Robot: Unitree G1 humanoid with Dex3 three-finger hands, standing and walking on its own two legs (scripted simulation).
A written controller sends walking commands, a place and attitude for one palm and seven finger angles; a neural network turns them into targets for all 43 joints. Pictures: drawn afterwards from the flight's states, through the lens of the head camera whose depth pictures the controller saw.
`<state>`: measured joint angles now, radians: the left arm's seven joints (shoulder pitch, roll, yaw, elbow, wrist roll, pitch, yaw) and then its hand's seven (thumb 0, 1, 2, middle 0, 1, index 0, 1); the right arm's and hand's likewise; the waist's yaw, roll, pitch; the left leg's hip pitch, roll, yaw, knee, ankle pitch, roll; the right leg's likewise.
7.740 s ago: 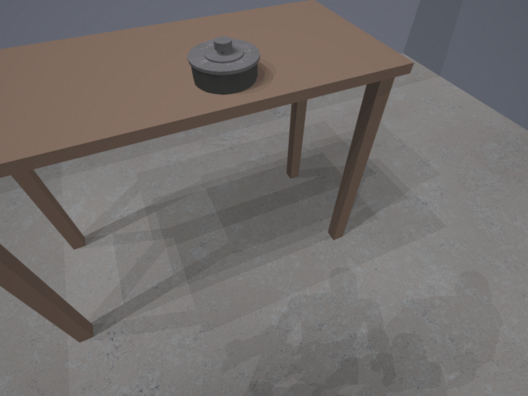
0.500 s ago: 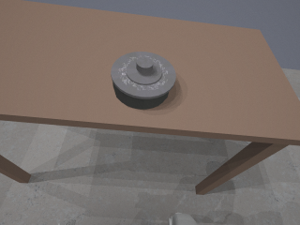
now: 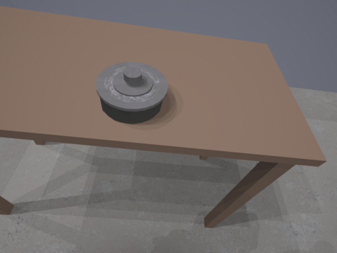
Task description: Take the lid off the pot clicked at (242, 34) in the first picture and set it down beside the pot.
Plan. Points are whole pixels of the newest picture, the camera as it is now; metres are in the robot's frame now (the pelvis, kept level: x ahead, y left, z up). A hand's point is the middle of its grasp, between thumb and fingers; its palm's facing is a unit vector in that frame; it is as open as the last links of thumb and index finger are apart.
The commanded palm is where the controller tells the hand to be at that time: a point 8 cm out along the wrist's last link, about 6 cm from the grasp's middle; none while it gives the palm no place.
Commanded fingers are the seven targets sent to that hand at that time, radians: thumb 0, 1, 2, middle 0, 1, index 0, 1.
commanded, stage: come to a stop and stand still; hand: left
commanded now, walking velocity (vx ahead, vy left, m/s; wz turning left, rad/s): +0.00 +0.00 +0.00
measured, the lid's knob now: (132, 75) +0.46 +0.14 +0.16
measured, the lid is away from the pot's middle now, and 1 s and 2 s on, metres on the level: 0.00 0.00 0.00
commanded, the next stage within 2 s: look again from close up in 0.66 s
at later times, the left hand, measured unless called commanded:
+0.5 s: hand out of the picture +0.01 +0.19 -0.17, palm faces +0.04 -0.97 -0.24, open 7.4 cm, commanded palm none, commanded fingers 0.00 0.90 0.90 -0.20 -0.30 -0.20 -0.30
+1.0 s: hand out of the picture +0.00 +0.16 -0.18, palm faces +0.02 -0.99 -0.17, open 7.4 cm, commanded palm none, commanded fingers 0.00 0.90 0.90 -0.20 -0.30 -0.20 -0.30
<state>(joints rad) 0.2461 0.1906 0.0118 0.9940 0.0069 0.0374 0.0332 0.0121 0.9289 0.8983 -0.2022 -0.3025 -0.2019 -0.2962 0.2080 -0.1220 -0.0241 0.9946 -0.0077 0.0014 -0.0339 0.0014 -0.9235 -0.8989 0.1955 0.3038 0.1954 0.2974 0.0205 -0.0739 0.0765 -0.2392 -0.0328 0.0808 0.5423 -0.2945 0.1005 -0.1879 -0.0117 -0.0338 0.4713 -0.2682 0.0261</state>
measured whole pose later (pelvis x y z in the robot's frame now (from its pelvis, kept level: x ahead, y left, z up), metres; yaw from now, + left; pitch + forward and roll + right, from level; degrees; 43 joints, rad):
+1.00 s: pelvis +0.00 -0.01 +0.00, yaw +0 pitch -1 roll -1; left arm 0.30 0.16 0.00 1.05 0.01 0.01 0.04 0.01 0.91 0.90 -0.20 -0.30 -0.20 -0.30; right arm 0.27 -0.14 -0.01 1.09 -0.01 0.00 -0.02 0.01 -0.92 -0.90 0.20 0.30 0.20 0.30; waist 0.00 -0.02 0.05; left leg -0.22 -0.05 0.08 0.48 -0.26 0.09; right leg -0.19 -0.02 -0.03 0.47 -0.26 0.02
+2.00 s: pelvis +0.00 -0.01 +0.00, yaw +1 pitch -2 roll +0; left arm 0.56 0.18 0.02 0.02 0.00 -0.02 0.08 0.02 0.93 0.90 -0.47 -0.60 -0.47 -0.59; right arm 0.21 -0.21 -0.04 0.69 0.02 -0.17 0.04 0.02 -0.92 -0.90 0.20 0.30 0.20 0.30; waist -0.01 0.03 -0.05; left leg -0.19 -0.06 0.07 0.46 -0.25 0.07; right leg -0.17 -0.03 -0.03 0.48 -0.28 0.02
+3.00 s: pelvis +0.01 -0.06 +0.01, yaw +2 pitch -4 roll +0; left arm 0.62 0.35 0.33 -0.57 -0.06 -0.18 0.06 0.02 0.89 0.90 -1.31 -1.50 -1.31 -1.50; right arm 0.15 -0.21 -0.02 0.62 0.02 -0.20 -0.05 0.01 -0.90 -0.90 0.20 0.30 0.20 0.30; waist 0.08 0.06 0.01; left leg -0.11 0.01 0.03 0.44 -0.26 0.01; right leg -0.07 0.04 -0.07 0.40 -0.26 -0.05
